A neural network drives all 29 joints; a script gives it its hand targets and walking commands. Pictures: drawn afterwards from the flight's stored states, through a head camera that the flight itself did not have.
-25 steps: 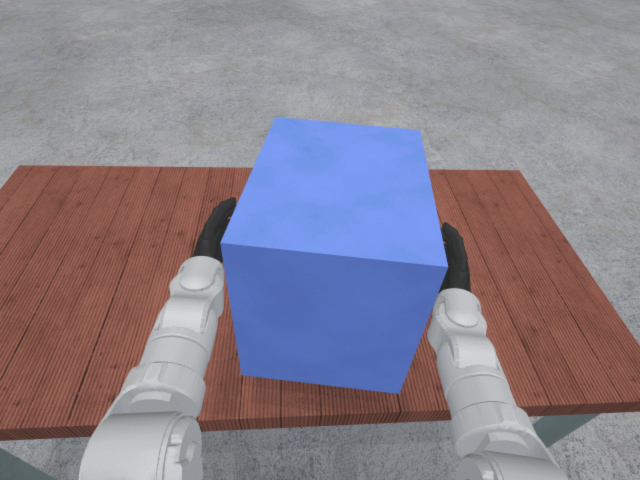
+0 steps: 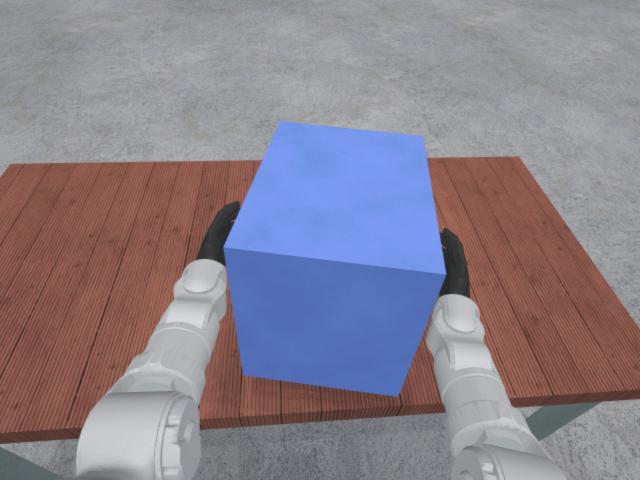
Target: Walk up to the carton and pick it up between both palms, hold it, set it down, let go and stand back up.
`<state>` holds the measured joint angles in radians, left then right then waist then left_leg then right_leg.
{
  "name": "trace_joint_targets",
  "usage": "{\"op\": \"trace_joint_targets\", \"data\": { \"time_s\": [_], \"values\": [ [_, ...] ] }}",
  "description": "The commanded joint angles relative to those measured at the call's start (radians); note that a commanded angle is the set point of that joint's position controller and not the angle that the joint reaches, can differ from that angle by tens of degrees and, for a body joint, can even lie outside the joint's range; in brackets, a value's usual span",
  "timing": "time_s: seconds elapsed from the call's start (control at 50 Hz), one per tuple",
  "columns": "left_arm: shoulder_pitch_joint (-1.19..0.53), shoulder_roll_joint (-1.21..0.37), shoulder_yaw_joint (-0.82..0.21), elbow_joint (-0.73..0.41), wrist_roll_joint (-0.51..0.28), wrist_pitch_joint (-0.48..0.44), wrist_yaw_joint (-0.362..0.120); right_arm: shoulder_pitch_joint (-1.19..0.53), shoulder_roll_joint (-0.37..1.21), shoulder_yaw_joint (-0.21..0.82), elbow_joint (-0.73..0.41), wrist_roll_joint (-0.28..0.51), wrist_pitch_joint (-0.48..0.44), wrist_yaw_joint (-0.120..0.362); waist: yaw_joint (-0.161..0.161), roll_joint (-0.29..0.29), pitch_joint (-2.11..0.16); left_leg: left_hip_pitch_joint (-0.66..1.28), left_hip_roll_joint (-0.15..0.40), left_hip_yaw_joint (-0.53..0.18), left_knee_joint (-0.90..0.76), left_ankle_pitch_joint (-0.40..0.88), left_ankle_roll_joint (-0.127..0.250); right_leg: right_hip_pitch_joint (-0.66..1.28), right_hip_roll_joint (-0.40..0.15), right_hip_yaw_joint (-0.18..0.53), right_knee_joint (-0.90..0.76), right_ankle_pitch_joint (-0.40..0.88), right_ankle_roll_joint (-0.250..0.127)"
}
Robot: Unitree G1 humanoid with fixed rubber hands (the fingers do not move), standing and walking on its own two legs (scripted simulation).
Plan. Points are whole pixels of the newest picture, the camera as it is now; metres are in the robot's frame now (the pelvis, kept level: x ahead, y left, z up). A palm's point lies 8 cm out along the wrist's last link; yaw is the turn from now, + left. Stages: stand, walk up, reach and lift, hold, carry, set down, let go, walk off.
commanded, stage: set down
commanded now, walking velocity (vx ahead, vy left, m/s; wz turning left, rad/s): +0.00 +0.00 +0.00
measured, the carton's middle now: (335, 251) +0.44 -0.10 +0.02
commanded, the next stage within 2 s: none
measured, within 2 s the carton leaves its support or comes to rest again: rests again in 1.10 s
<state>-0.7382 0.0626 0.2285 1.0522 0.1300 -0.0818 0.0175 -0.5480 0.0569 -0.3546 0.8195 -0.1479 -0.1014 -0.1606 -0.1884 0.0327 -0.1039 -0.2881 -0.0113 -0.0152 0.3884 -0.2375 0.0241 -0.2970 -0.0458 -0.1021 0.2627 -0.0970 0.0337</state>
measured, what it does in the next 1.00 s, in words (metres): stands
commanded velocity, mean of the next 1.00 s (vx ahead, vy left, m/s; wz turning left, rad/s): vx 0.00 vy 0.00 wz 0.00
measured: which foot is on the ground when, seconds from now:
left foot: down 0.00-1.00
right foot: down 0.00-1.00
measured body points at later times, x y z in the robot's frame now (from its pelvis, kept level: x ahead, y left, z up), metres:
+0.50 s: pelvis -0.01 -0.01 +0.00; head +0.04 +0.00 +0.45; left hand +0.43 +0.07 +0.04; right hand +0.34 -0.24 +0.03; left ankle -0.04 +0.10 -0.75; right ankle +0.01 -0.14 -0.75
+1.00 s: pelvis -0.02 -0.01 +0.00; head +0.06 +0.00 +0.44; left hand +0.43 +0.07 +0.03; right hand +0.34 -0.23 +0.02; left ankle -0.04 +0.10 -0.75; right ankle +0.01 -0.14 -0.75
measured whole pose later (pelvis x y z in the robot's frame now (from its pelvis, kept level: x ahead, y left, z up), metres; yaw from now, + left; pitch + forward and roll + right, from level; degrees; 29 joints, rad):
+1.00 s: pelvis -0.02 -0.01 +0.00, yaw -1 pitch +12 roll -1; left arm -0.84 0.08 0.37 1.26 0.26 -0.35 -0.02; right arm -0.62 0.12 -0.60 0.98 -0.34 -0.38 -0.14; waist -0.16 0.00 -0.06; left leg -0.40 0.00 -0.01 0.41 -0.21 0.01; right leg -0.41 -0.04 -0.09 0.28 -0.07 0.02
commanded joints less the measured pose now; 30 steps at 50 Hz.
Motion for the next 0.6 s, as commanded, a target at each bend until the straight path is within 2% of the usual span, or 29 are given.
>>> {"op": "trace_joint_targets", "data": {
  "time_s": [0.0, 0.04, 0.16, 0.22, 0.26, 0.34, 0.4, 0.58],
  "values": [
    [-0.749, -0.716, -0.286, -0.185, 0.013, -0.131, -0.132, -0.742, 0.613, 0.397, -0.185, -0.036, -0.109, 0.151, -0.014, 0.037, -0.653, 0.095, -0.018, -0.012, -0.01, 0.43, -0.092, 0.384, 0.079, 0.005, 0.108, 0.515, -0.025],
    [-0.732, -0.707, -0.275, -0.159, 0.015, -0.142, -0.129, -0.74, 0.615, 0.4, -0.182, -0.037, -0.116, 0.154, -0.004, 0.032, -0.645, 0.081, -0.021, -0.008, -0.004, 0.427, -0.086, 0.386, 0.077, 0.011, 0.108, 0.517, -0.029],
    [-0.737, -0.693, -0.263, -0.122, 0.019, -0.178, -0.133, -0.725, 0.623, 0.382, -0.152, -0.059, -0.138, 0.15, -0.019, 0.015, -0.646, 0.035, -0.021, -0.009, -0.013, 0.373, -0.073, 0.394, 0.068, 0.017, 0.116, 0.521, -0.023],
    [-0.761, -0.694, -0.265, -0.117, 0.022, -0.199, -0.132, -0.71, 0.624, 0.363, -0.116, -0.077, -0.149, 0.15, -0.03, 0.033, -0.646, 0.036, -0.021, -0.011, -0.01, 0.37, -0.079, 0.379, 0.066, 0.014, 0.118, 0.517, -0.025],
    [-0.749, -0.695, -0.261, -0.109, 0.029, -0.213, -0.129, -0.696, 0.627, 0.364, -0.101, -0.082, -0.162, 0.153, -0.024, 0.037, -0.654, 0.048, -0.017, -0.012, -0.003, 0.394, -0.082, 0.369, 0.069, 0.012, 0.119, 0.514, -0.03],
    [-0.745, -0.692, -0.266, -0.093, 0.031, -0.247, -0.124, -0.703, 0.642, 0.368, -0.106, -0.099, -0.188, 0.152, -0.026, 0.028, -0.711, -0.002, -0.021, -0.014, 0.008, 0.398, -0.073, 0.401, 0.064, 0.018, 0.141, 0.574, -0.025],
    [-0.74, -0.676, -0.254, -0.067, 0.034, -0.263, -0.124, -0.694, 0.642, 0.368, -0.09, -0.103, -0.198, 0.154, -0.02, 0.014, -0.688, -0.029, -0.019, -0.013, 0.003, 0.373, -0.065, 0.402, 0.06, 0.023, 0.142, 0.563, -0.024],
    [-0.749, -0.645, -0.205, 0.009, 0.07, -0.288, -0.13, -0.677, 0.622, 0.285, 0.004, -0.155, -0.223, 0.158, -0.02, 0.035, -0.637, -0.023, -0.011, -0.005, -0.001, 0.326, -0.073, 0.33, 0.058, 0.012, 0.126, 0.461, -0.033]
  ]
}}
